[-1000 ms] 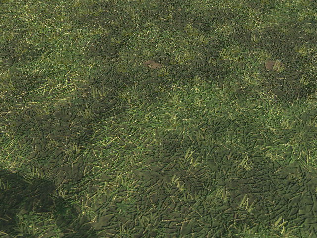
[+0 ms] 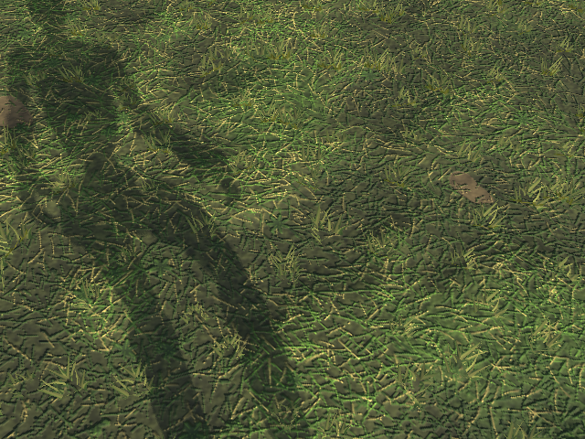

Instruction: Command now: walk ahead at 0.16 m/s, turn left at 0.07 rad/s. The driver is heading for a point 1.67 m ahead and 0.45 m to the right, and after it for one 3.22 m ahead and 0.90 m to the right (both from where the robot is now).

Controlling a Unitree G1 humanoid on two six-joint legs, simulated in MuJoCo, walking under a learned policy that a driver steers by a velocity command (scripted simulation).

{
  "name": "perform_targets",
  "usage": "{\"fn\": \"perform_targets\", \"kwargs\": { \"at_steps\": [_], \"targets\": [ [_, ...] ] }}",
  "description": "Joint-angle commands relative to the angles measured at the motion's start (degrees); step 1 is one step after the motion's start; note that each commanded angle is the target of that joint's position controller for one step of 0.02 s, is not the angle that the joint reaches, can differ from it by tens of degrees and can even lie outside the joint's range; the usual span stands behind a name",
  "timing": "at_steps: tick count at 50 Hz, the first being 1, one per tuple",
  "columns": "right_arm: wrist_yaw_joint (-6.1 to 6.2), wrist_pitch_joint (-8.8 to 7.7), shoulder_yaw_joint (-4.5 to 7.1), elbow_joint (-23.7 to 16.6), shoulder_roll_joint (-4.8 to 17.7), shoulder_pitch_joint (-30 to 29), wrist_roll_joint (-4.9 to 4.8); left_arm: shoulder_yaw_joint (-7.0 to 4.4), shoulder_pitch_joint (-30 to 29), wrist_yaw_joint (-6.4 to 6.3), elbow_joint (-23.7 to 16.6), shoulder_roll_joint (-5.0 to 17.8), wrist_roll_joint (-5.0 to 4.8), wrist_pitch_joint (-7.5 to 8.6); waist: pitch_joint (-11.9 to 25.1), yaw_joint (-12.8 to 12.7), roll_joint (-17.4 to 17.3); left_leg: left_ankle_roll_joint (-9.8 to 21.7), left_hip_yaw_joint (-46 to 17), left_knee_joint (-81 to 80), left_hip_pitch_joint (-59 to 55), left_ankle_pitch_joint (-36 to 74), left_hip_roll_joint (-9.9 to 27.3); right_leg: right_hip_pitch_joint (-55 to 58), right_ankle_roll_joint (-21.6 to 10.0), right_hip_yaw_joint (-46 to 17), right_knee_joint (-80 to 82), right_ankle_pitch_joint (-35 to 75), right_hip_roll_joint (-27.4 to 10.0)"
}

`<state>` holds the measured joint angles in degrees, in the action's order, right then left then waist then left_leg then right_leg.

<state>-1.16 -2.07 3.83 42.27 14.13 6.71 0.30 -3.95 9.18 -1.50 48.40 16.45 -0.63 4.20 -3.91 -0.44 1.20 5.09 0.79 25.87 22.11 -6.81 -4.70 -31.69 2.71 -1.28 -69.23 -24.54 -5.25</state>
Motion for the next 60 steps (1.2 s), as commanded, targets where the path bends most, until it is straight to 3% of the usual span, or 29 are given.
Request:
{"fn": "perform_targets", "kwargs": {
  "at_steps": [1, 4, 8, 11, 14, 17, 18, 19, 20, 21, 22, 23, 24, 25, 29, 34, 40, 42, 43, 44, 45, 46, 47, 48, 49, 51, 54, 56, 60],
  "targets": [
    [0.25, -1.82, 0.80, -1.4, 4.6, 0.4, 1.08, -0.74, 8.5, -0.71, 0.1, 2.4, 0.20, -1.54, 12.7, -2.5, -3.9, 11.3, -7.9, -7.7, -8.1, 41.1, 16.5, 4.1, 0.1, -1.6, 7.5, 5.8, -2.0],
    [1.18, -1.85, 0.82, 0.3, 5.4, -1.1, 1.40, -0.10, 5.5, -0.56, 0.0, 1.6, 0.27, -1.87, 12.3, -2.0, -5.3, 9.1, -2.8, -9.0, -7.6, 38.5, 15.3, 7.3, 0.0, -1.4, 18.9, 13.9, -1.6],
    [2.35, -0.59, 1.45, 2.0, 8.0, -0.2, 1.26, -0.79, 0.2, 0.04, -2.2, 4.6, -0.45, -2.90, 9.6, 0.3, -6.2, 8.9, -3.2, -11.0, -11.6, 26.2, 17.7, 4.7, -0.5, -0.9, 23.5, 14.9, -0.3],
    [3.21, 0.86, 1.65, 2.7, 8.1, 0.8, 0.47, -1.19, -2.2, 0.43, -4.0, 4.8, -0.29, -3.96, 7.3, 1.2, -6.0, 9.3, -5.1, -10.1, -15.6, 18.4, 20.6, 1.2, -1.1, -0.7, 24.1, 8.4, -0.1],
    [3.97, 2.11, 2.01, 2.5, 8.7, 0.7, -0.23, -1.26, -2.9, 1.22, -5.2, 4.0, -0.46, -4.43, 6.9, 1.3, -6.4, 8.7, -5.9, -7.1, -18.8, 19.0, 22.5, 1.1, -1.8, 1.1, 26.7, 3.6, 0.9],
    [4.63, 3.16, 2.40, 2.1, 9.7, -0.5, -1.59, -1.30, 0.0, 2.43, -4.7, 3.0, -0.73, -4.09, 8.2, -0.9, -6.4, 5.0, -2.8, -0.4, -19.2, 22.9, 20.6, 9.3, -4.1, 4.8, 39.7, 11.8, 4.0],
    [4.63, 3.16, 2.46, 2.7, 9.3, 1.8, -1.77, -1.91, 1.4, 2.47, -4.5, 4.9, -0.39, -3.93, 9.1, -1.3, -4.3, 1.6, -0.4, 4.3, -17.2, 18.8, 17.6, 14.9, -5.9, 2.4, 45.5, 22.1, 3.8],
    [4.34, 2.65, 2.08, 1.5, 7.3, 1.3, -0.25, -3.41, 3.4, 1.75, -4.7, 10.2, 0.11, -3.94, 11.2, -0.4, 5.4, -3.1, 5.0, 16.7, -7.4, 7.5, 12.1, 24.5, -9.9, -9.7, 46.2, 43.2, -4.2],
    [4.00, 2.02, 1.34, -1.2, 4.9, -2.2, 1.44, -4.43, 5.8, 1.34, -4.9, 15.1, 0.94, -3.89, 11.9, -1.3, 16.6, -7.7, 5.3, 30.5, 11.2, -27.7, 1.7, 34.3, -21.8, -26.7, 45.9, 64.7, -16.5],
    [3.43, 1.51, 1.44, -1.5, 6.0, -4.7, 1.11, -3.43, 8.2, 1.41, -5.3, 11.7, 1.66, -3.23, 17.0, -3.9, 9.0, -7.6, -3.8, 39.7, 14.4, -33.2, 2.1, 36.7, -24.9, -27.2, 46.4, 61.9, -17.1],
    [3.09, 1.51, 1.88, -1.1, 7.0, -4.7, -0.47, -3.27, 5.1, 1.34, -6.0, 10.7, 1.45, -2.58, 14.9, -2.4, 5.6, -7.2, -5.4, 42.6, 16.9, -29.0, 3.6, 36.0, -22.1, -22.2, 45.9, 58.4, -13.9],
    [3.43, 1.77, 2.04, 0.0, 7.0, -3.8, -0.77, -3.32, 2.0, 0.99, -6.8, 10.1, 0.44, -2.50, 13.3, -1.0, 2.7, -7.4, -5.5, 41.7, 18.1, -24.6, 4.6, 34.5, -18.9, -18.8, 45.7, 53.7, -10.8],
    [3.87, 2.11, 2.32, 0.2, 7.8, -4.1, -0.35, -2.97, 0.3, 0.60, -7.3, 8.9, -0.64, -2.80, 12.0, -0.6, 2.1, -7.9, -5.7, 39.9, 18.2, -21.5, 5.4, 32.8, -17.3, -17.6, 46.3, 50.8, -9.6],
    [4.07, 2.33, 2.50, 0.1, 7.9, -4.2, -0.29, -2.72, -0.3, 0.26, -7.5, 8.5, -0.86, -3.22, 11.9, 0.2, 3.0, -8.3, -5.6, 39.1, 15.6, -19.3, 5.3, 30.3, -16.7, -16.5, 46.9, 49.7, -8.2],
    [4.34, 2.35, 2.13, 0.2, 6.3, -3.8, -0.75, -3.08, 0.8, -0.47, -8.1, 9.8, -0.31, -4.19, 11.4, 0.1, 5.0, -9.7, -5.1, 32.1, 13.6, -14.7, 3.6, 28.8, -16.2, -16.5, 47.7, 45.8, -5.8],
    [4.11, 2.16, 2.09, 0.2, 6.5, -5.2, -0.81, -3.25, -0.2, -1.02, -9.1, 10.7, -0.14, -5.11, 10.0, -0.5, 6.7, -10.7, -6.2, 22.7, 8.9, -12.2, 3.0, 24.6, -15.4, -20.1, 48.3, 33.5, -4.4],
    [2.79, 1.12, 1.90, 1.0, 7.2, -3.2, -1.17, -2.06, -1.5, -0.70, -9.4, 9.1, 0.72, -5.76, 10.1, -1.1, 8.3, -9.3, -4.9, 14.0, 0.6, -14.0, 3.8, 22.8, -15.5, -23.1, 46.0, 34.8, -4.7],
    [2.09, 0.50, 1.72, 1.7, 6.8, -1.0, -1.20, -1.49, -2.6, -0.80, -9.5, 8.5, 0.32, -6.04, 9.9, 0.4, 7.9, -7.9, -3.9, 5.1, -4.0, -10.0, 3.6, 22.7, -14.3, -23.5, 44.1, 35.4, -3.6],
    [1.70, 0.14, 1.63, 2.4, 6.4, 0.8, -1.00, -1.14, -3.0, -0.95, -9.4, 8.0, -0.08, -6.22, 9.4, 1.8, 7.2, -6.8, -3.2, -3.2, -8.7, -2.6, 3.6, 21.3, -12.6, -22.9, 43.1, 32.7, -2.0],
    [1.59, -0.02, 1.90, 2.7, 8.2, 1.7, -0.25, -0.78, -1.3, -1.07, -9.2, 7.1, 0.16, -6.13, 9.5, 1.4, 4.5, -5.2, -6.0, -5.9, -13.8, 4.5, 7.2, 18.3, -9.9, -21.5, 41.3, 25.7, 0.3],
    [1.71, 0.03, 2.07, 2.3, 11.1, 2.8, 1.04, 0.29, 1.6, -0.84, -9.0, 4.0, 1.43, -5.65, 11.9, -0.5, -6.3, -1.4, -16.2, -7.5, -20.3, 12.4, 17.1, 12.8, -6.4, -14.8, 32.7, 8.2, 6.5],
    [1.59, 0.10, 1.73, 3.2, 11.3, 2.2, 2.11, 0.03, 1.4, -0.62, -10.3, 4.5, 0.97, -5.16, 9.4, -1.9, -15.2, 7.8, -25.9, -9.6, -17.2, 8.1, 24.2, 6.3, -4.0, -8.8, 30.0, -8.4, 11.4],
    [1.54, -0.32, 1.47, 2.7, 9.6, 1.7, 1.64, -0.85, -0.9, -0.64, -9.9, 8.4, 1.01, -4.66, 7.7, 0.6, -12.8, 10.5, -28.9, -13.0, -15.1, -7.6, 25.3, 4.5, -2.3, -8.1, 22.5, -9.1, 8.2],
    [1.74, -0.49, 2.04, 3.4, 10.9, 3.7, 0.66, -1.67, -3.0, -0.45, -10.0, 10.1, 0.14, -4.29, 5.5, 2.3, -11.3, 9.4, -28.7, -15.2, -16.5, -21.6, 23.1, 0.2, -1.8, -6.4, 17.0, -6.6, 7.9],
    [2.05, -0.61, 2.17, 3.9, 11.8, 4.1, -0.38, -1.87, -3.0, -0.30, -9.3, 9.2, 0.09, -4.20, 3.2, 2.0, -10.8, 7.7, -27.6, -16.4, -17.1, -26.9, 21.4, -3.2, -1.1, -5.4, 14.5, -4.1, 6.7],
    [2.78, -0.82, 1.73, 4.5, 10.5, 5.3, -1.36, -1.63, -3.1, 0.33, -8.9, 7.3, 0.01, -3.46, 0.8, 2.5, -10.3, 6.1, -24.5, -17.7, -18.8, -25.2, 19.5, -6.3, -0.5, -4.0, 14.5, 1.4, 4.6],
    [2.95, -1.29, 1.64, 5.5, 9.7, 8.4, -1.30, -0.71, -6.5, 0.95, -9.2, 3.8, -0.15, -1.34, 1.4, 4.5, -9.7, 5.4, -18.1, -17.9, -19.7, -16.6, 16.5, -3.5, -0.7, 0.2, 22.4, 6.2, 4.2],
    [2.72, -1.47, 1.88, 5.8, 10.6, 9.2, -1.45, -0.13, -7.7, 1.38, -9.4, 2.2, -0.31, -0.44, 2.2, 5.0, -10.6, 5.6, -15.5, -17.6, -17.7, -13.5, 15.8, 1.9, -1.2, 1.7, 29.6, 7.0, 4.4],
    [1.64, -1.30, 2.38, 6.1, 12.8, 10.4, -2.14, -0.33, -6.6, 2.11, -8.8, 3.9, -1.02, 0.14, 1.7, 4.0, -10.7, 6.6, -15.2, -16.2, -12.2, -14.3, 17.5, 11.6, -2.8, 3.8, 39.0, 9.5, 5.3]
  ]
}}
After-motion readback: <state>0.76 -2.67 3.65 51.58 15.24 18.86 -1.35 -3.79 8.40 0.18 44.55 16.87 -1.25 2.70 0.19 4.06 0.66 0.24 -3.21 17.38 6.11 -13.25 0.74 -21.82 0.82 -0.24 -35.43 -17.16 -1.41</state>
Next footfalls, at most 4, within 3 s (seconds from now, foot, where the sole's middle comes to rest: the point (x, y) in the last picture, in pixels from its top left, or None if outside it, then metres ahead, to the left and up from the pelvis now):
0.36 right None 0.12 -0.15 -0.77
0.88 left None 0.20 0.06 -0.77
1.28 right None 0.17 -0.21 -0.77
1.78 left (361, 366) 0.57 -0.14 -0.77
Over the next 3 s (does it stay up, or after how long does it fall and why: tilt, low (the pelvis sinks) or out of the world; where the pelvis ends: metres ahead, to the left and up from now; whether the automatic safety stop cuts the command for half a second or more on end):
stays up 1.05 -0.22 0.01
